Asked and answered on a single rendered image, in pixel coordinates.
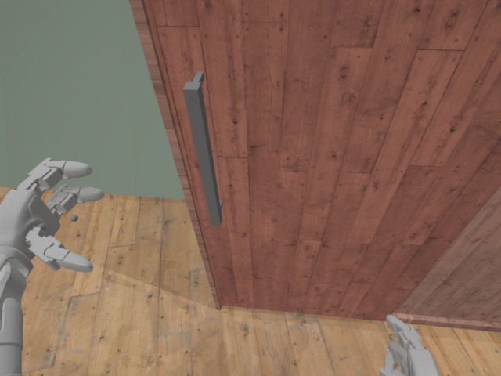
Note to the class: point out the left robot forearm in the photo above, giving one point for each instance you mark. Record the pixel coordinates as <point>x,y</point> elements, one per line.
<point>15,267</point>

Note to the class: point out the handle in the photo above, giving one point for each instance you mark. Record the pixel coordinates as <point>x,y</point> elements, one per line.
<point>198,122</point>

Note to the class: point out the wardrobe door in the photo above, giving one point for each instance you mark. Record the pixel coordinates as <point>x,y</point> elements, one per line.
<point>465,283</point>
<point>353,141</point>

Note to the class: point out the robot left hand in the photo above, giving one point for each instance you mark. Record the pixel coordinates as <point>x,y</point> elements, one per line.
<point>22,210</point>

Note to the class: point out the robot right hand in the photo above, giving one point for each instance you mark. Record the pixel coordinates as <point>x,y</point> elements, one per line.
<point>416,362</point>

